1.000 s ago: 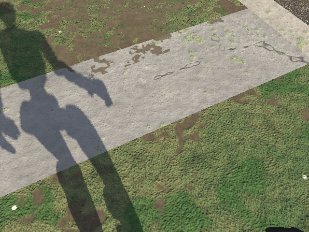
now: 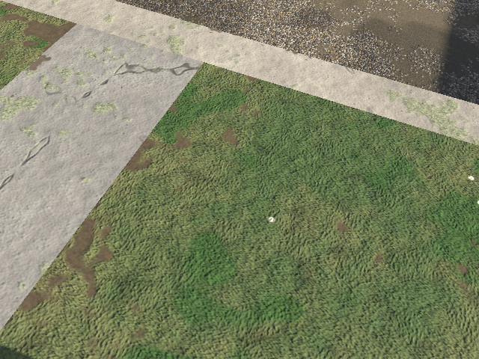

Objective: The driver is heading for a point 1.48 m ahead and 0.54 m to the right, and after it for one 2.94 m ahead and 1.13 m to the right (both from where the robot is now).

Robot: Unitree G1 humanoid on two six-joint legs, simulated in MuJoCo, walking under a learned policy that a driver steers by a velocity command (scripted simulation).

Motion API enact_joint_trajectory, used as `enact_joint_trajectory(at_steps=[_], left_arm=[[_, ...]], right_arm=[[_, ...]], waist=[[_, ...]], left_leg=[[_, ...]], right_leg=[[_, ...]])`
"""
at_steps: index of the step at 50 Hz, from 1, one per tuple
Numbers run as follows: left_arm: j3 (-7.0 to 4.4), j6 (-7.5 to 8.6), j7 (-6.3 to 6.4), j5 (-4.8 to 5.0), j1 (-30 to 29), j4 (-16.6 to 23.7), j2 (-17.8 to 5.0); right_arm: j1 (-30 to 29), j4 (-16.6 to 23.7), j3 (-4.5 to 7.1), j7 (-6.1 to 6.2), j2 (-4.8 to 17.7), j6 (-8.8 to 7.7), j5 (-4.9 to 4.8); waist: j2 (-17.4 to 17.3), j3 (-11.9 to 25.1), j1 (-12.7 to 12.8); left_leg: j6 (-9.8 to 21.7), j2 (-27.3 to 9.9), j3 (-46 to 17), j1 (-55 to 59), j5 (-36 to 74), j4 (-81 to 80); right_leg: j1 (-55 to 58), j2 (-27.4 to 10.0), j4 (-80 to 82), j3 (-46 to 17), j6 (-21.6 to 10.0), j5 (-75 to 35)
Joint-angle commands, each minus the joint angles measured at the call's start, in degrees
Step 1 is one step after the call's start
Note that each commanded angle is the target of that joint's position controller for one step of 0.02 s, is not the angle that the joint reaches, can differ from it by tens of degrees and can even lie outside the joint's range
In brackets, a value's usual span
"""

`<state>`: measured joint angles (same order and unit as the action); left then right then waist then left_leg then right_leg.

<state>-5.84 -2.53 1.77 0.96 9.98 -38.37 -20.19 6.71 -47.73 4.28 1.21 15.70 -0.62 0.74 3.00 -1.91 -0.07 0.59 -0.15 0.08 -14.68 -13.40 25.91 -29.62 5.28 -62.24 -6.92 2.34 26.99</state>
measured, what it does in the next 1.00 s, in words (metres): steps on the spot, turning right: right foot, then left foot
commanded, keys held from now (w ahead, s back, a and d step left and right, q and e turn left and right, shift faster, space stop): e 0.82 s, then w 0.18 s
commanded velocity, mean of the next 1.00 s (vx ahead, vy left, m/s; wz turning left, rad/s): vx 0.03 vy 0.00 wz -0.57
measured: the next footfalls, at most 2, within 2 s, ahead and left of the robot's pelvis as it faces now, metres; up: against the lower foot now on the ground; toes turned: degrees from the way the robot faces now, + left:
right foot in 0.28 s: +0.03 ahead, -0.16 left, +0.00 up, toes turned -12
left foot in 0.80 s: +0.11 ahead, +0.04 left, +0.00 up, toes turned -33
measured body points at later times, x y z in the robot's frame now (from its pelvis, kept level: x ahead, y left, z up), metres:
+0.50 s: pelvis +0.00 -0.06 +0.00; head +0.03 -0.11 +0.45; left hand +0.23 +0.17 -0.07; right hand +0.06 -0.39 -0.12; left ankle +0.03 +0.10 -0.66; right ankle -0.01 -0.15 -0.74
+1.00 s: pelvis +0.03 -0.05 +0.01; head +0.06 -0.04 +0.45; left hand +0.32 +0.11 -0.09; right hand -0.03 -0.34 -0.09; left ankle +0.08 +0.06 -0.74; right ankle -0.05 -0.17 -0.67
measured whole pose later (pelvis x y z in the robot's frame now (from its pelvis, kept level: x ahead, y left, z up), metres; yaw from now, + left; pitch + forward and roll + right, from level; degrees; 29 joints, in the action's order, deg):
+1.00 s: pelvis +0.03 -0.05 +0.01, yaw -33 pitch +2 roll -1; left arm -5.0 -1.4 0.4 0.7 13.0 -35.7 -19.9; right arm 14.3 -41.9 3.4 1.1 15.6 -1.5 0.0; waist 1.9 0.0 -1.8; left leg 1.2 -0.9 -0.3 -10.8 -14.1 22.8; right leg -29.0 2.0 -58.9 -5.0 2.9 20.7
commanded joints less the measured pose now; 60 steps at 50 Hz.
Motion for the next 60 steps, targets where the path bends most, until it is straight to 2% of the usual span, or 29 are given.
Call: enact_joint_trajectory(at_steps=[1, 4, 7, 10, 13, 14, 15, 16, 17, 18, 19, 20, 23, 27, 32, 36, 38, 39, 40, 41, 42, 43, 45, 49, 52, 55, 57, 59, 60], left_arm=[[-1.38, -0.25, -0.29, 0.43, 1.44, 3.59, -4.15], [-0.44, -0.01, -0.62, 0.45, -2.56, 6.28, -2.68], [0.26, 0.04, -1.4, 0.1, -2.9, 7.57, -1.92], [-0.17, -0.4, -2.13, 0.19, -1.72, 7.93, -3.09], [-0.96, -0.84, -2.69, 0.1, 2.52, 6.88, -3.28], [-1.83, -0.8, -2.17, -0.02, 5.21, 5.98, -5.0], [-3.56, -0.53, -1.17, 0.0, 7.66, 6.44, -11.47], [-3.47, 0.63, -1.45, -1.73, 6.61, 8.34, -14.78], [-2.68, 2.03, -2.14, -2.38, 7.39, 8.1, -11.34], [-2.03, 2.91, -2.13, -2.1, 5.19, 7.58, -9.88], [-1.78, 3.07, -1.81, -1.14, 2.16, 7.62, -8.54], [-1.18, 2.87, -1.49, -0.37, -0.04, 7.93, -7.31], [-0.61, 2.61, -0.67, -0.95, -0.83, 8.72, -6.73], [-0.87, 2.26, -0.07, -0.69, 0.41, 8.54, -7.43], [-1.23, 1.51, -0.38, -0.78, -0.12, 9.01, -8.37], [-1.23, 0.91, -0.79, -0.23, -1.52, 9.47, -8.27], [-1.07, 0.47, -0.58, 0.53, -3.37, 9.83, -7.8], [-0.77, 0.38, -0.35, 0.66, -2.91, 9.92, -6.65], [0.09, 0.4, -0.4, -0.1, 0.33, 9.7, -3.35], [-0.63, 0.91, -0.32, 0.3, 0.63, 11.01, -5.28], [-1.74, 1.36, -0.24, -0.69, 2.09, 9.84, -9.21], [-2.09, 1.26, -0.44, -0.26, 1.77, 8.64, -9.69], [-1.2, 0.88, -0.63, -0.64, 1.44, 7.7, -6.29], [0.62, 2.75, -1.62, -0.15, -2.71, 8.36, -2.24], [1.81, 4.32, -2.17, -0.37, -4.85, 8.62, -0.27], [1.89, 5.33, -2.82, 0.24, -4.32, 8.11, -0.9], [1.6, 5.73, -3.07, 0.6, -0.47, 6.6, -1.34], [0.42, 5.54, -2.44, 0.95, 8.13, 3.85, -3.22], [-0.47, 5.49, -1.71, 0.26, 15.85, 3.0, -6.73]], right_arm=[[-3.38, 4.57, 1.32, 1.03, 7.95, -0.02, -0.29], [0.17, 4.25, 1.85, 1.6, 9.76, 0.73, 0.01], [-0.57, 4.99, 2.57, 1.08, 12.01, 1.15, -0.35], [-0.73, 5.29, 2.97, 0.22, 13.15, 1.17, -1.17], [-1.5, 5.01, 2.93, -0.22, 12.79, 0.99, -2.76], [1.76, 3.72, 2.36, -0.53, 10.43, 0.81, -2.47], [2.56, 4.75, 1.2, -0.88, 6.66, 0.7, -0.01], [-1.89, 8.53, 0.73, -0.49, 5.87, 0.42, 0.84], [-4.97, 8.84, 1.65, -0.1, 8.94, 0.4, -0.14], [-4.9, 8.86, 1.95, 0.06, 9.46, 0.51, -1.18], [-3.26, 7.6, 2.2, 0.51, 9.5, 0.68, -0.99], [-2.54, 7.26, 2.45, 0.84, 10.18, 0.93, -0.48], [-0.35, 7.04, 2.37, 0.52, 9.06, 0.85, -0.54], [-2.63, 8.36, 1.71, 0.45, 7.52, 0.68, -0.56], [-3.39, 9.38, 1.57, -0.35, 7.5, -0.09, -0.9], [-1.98, 10.01, 1.75, -1.2, 7.76, -1.03, -1.25], [1.21, 9.38, 2.01, -1.61, 7.69, -1.48, -1.12], [3.0, 9.01, 2.53, -1.5, 9.21, -1.55, -0.65], [3.61, 9.71, 3.23, -1.08, 12.95, -1.18, 0.26], [3.25, 9.32, 3.53, -1.13, 15.37, -0.79, 1.75], [2.5, 10.44, 2.9, -0.82, 12.57, -1.07, 1.15], [1.14, 10.79, 2.03, -0.39, 9.65, -1.09, 0.43], [1.6, 10.39, 1.51, 0.14, 8.59, -1.13, -1.24], [7.33, 9.08, 1.34, 0.21, 9.06, -1.78, -0.74], [8.23, 8.62, 1.72, -0.22, 10.88, -2.18, -1.35], [10.17, 7.78, 2.04, -1.11, 12.66, -2.23, -2.08], [9.78, 7.44, 1.8, -1.71, 12.7, -1.92, -2.91], [9.9, 7.06, 0.34, -2.13, 8.93, -2.3, -2.32], [7.8, 8.64, -1.37, -2.58, 4.18, -2.9, -1.1]], waist=[[-11.15, 3.16, 0.52], [-12.37, 4.5, -2.32], [-13.17, 5.62, -2.58], [-13.79, 5.34, -2.13], [-12.47, 5.54, 0.94], [-8.11, 6.52, 1.46], [7.44, 7.49, 0.96], [15.22, 8.73, 1.52], [7.62, 10.81, 4.44], [6.16, 8.37, 2.55], [3.35, 7.01, 0.93], [4.04, 6.13, 0.03], [4.82, 7.63, -1.11], [5.05, 6.83, 0.24], [5.71, 6.12, 1.1], [6.31, 7.21, 0.71], [5.84, 7.77, -1.64], [3.89, 8.41, -1.97], [-7.68, 10.04, 0.12], [-20.11, 6.06, 1.3], [-14.98, 6.3, 0.66], [-11.63, 5.08, 0.76], [-11.45, 2.38, -0.27], [-11.78, 0.88, -3.45], [-12.42, 0.46, -4.16], [-12.82, -0.4, -4.05], [-11.57, -0.2, -1.2], [-9.11, 3.24, 3.45], [0.31, 7.87, 6.92]], left_leg=[[11.06, -13.69, -8.52, 8.14, 21.21, -8.09], [12.39, -15.43, -6.59, 13.3, 22.59, -8.32], [12.16, -16.62, -3.31, 11.5, 23.4, -8.17], [11.19, -17.64, -1.55, 9.81, 22.32, -7.0], [6.97, -17.12, 1.24, 7.27, 17.53, -0.61], [3.26, -14.83, 4.49, 2.48, 11.94, 5.92], [-2.33, -8.46, 9.81, -11.57, -7.79, 22.95], [-4.81, -0.81, 4.36, -24.02, -26.42, 36.49], [-4.36, -1.93, -2.03, -24.32, -25.02, 43.35], [-3.28, -2.89, -3.21, -24.29, -20.04, 44.04], [-3.03, -3.72, -3.71, -23.98, -15.15, 41.93], [-3.28, -3.81, -3.89, -23.06, -11.95, 40.28], [-4.3, -1.58, -3.32, -18.87, -6.29, 39.09], [-5.36, -0.3, -4.36, -18.64, -5.5, 27.89], [-4.92, 1.47, -5.21, -13.18, -7.57, 18.51], [-3.65, 2.63, -5.31, -8.44, -7.93, 10.66], [-2.33, 2.59, -4.24, -1.65, -0.17, -0.63], [-0.8, -1.1, -6.04, 4.58, 6.79, -4.91], [3.71, -13.03, -16.35, 11.45, 14.53, -6.77], [14.17, -22.43, -29.39, 9.37, 23.37, -8.69], [17.15, -24.36, -30.16, 8.16, 15.07, -9.63], [14.35, -20.12, -24.97, 7.55, 3.25, -10.2], [10.54, -14.72, -20.73, 9.53, -12.95, -12.35], [10.61, -12.96, -16.0, 11.56, -13.43, -15.73], [10.61, -12.84, -12.56, 8.74, -8.09, -16.17], [11.02, -13.48, -11.01, 4.24, -6.71, -15.21], [10.33, -13.7, -10.43, 0.56, -6.83, -12.7], [7.03, -11.1, -7.15, -6.33, -3.36, -4.22], [2.84, -5.77, -0.97, -13.96, -6.28, 14.11]], right_leg=[[-7.07, -3.95, -5.65, 2.02, 2.56, -3.77], [-7.2, -6.26, 3.08, 4.24, 3.47, -4.82], [-0.14, -7.81, 11.89, 6.94, 2.66, -4.95], [5.4, -7.22, 19.14, 9.6, 0.94, -6.14], [14.56, -5.28, 33.61, 11.66, -2.98, -15.0], [22.38, -4.92, 38.64, 9.37, -5.08, -21.84], [32.74, -17.24, 41.18, -8.34, -9.8, -41.25], [31.7, -28.53, 40.88, -24.31, -21.99, -50.81], [29.98, -26.95, 42.33, -21.83, -23.27, -45.71], [27.63, -23.39, 42.44, -16.61, -19.93, -40.83], [25.9, -20.02, 42.37, -13.2, -16.57, -35.13], [23.97, -18.61, 42.52, -11.74, -15.09, -34.11], [21.47, -16.2, 43.04, -10.34, -15.28, -34.78], [22.71, -15.56, 42.48, -13.22, -15.53, -29.43], [19.47, -14.95, 41.07, -18.61, -15.9, -25.27], [20.51, -14.0, 38.33, -23.2, -15.21, -30.88], [19.08, -11.62, 35.75, -23.12, -12.82, -30.79], [15.29, -9.36, 33.16, -21.42, -10.16, -24.55], [8.07, -3.38, 21.73, -13.62, -6.47, -6.41], [-3.39, 4.05, 10.59, -2.97, -3.1, 11.59], [-5.12, -0.9, -0.43, -3.25, -1.07, 9.37], [-6.17, -2.31, -2.9, -2.83, -0.66, 3.97], [-10.57, -3.09, -4.08, -1.83, 0.53, -3.04], [-10.31, -4.38, 5.08, 2.5, 0.89, -7.39], [-3.03, -6.45, 16.76, 6.32, 0.25, -8.21], [5.85, -5.52, 25.81, 8.73, -1.19, -7.1], [14.69, -4.45, 34.43, 10.04, -2.97, -13.66], [29.91, -4.95, 37.52, 7.91, -5.06, -14.7], [39.84, -15.87, 41.73, -6.4, -8.38, -10.25]])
